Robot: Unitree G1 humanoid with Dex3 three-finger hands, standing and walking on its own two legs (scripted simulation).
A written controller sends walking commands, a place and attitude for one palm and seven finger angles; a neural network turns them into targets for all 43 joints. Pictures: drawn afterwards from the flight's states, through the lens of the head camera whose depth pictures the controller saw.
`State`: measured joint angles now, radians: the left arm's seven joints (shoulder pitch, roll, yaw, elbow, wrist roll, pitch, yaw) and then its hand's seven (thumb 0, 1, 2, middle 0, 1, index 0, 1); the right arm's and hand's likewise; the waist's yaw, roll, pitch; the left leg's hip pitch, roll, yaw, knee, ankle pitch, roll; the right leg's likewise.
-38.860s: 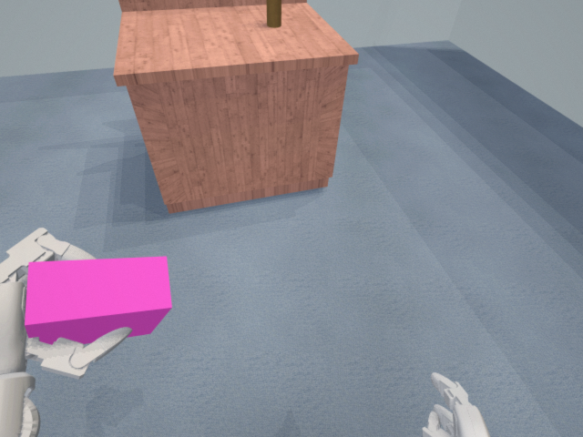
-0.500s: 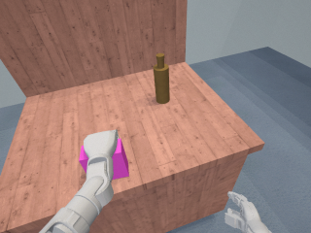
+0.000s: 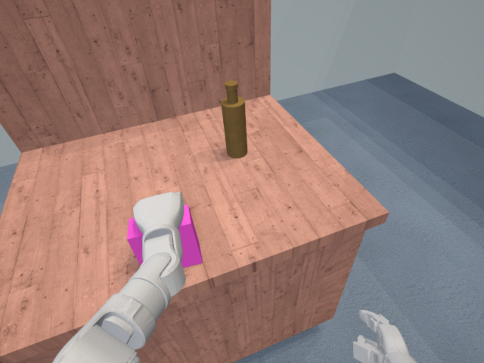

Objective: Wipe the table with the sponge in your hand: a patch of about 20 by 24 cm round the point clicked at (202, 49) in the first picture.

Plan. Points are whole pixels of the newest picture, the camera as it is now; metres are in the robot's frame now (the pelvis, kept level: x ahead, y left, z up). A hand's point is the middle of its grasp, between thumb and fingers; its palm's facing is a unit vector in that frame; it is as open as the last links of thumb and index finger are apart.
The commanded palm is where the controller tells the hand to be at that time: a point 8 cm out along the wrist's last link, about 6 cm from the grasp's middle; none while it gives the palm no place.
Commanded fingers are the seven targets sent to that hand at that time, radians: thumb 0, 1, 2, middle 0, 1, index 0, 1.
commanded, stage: wipe forward along the third lane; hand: left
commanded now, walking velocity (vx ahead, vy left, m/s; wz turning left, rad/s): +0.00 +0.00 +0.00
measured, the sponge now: (169, 247) +0.34 +0.19 -0.01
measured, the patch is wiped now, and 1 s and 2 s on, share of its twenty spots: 0.80 0.90 1.00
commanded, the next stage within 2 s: wipe back along the third lane in 1.42 s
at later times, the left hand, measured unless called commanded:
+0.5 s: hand (170, 213) +0.39 +0.19 +0.03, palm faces -0.09 -0.01 -1.00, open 9.9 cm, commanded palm +0.38 +0.19 +0.07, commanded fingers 0.00 0.10 1.30 -1.20 -1.60 -1.20 -1.60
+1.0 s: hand (170, 195) +0.44 +0.20 +0.04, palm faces -0.10 +0.00 -1.00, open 9.9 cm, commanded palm +0.43 +0.21 +0.07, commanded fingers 0.00 0.10 1.30 -1.20 -1.60 -1.20 -1.60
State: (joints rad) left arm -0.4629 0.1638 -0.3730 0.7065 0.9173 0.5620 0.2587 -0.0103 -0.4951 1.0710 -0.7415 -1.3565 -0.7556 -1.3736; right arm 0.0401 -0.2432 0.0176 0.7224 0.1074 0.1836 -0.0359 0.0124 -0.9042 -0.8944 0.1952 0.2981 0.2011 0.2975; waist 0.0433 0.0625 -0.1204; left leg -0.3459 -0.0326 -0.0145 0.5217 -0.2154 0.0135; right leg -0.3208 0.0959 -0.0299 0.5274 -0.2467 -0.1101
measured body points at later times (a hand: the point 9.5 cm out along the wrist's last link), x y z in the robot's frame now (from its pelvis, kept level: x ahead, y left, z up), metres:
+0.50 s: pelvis -0.01 -0.01 -0.01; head -0.01 -0.04 +0.44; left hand +0.39 +0.19 +0.09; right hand +0.12 -0.27 -0.14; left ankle +0.03 +0.11 -0.73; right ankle +0.02 -0.05 -0.73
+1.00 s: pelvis -0.01 -0.01 -0.02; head +0.03 -0.03 +0.43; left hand +0.44 +0.20 +0.09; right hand +0.07 -0.28 -0.15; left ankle +0.04 +0.11 -0.73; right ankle +0.02 -0.05 -0.73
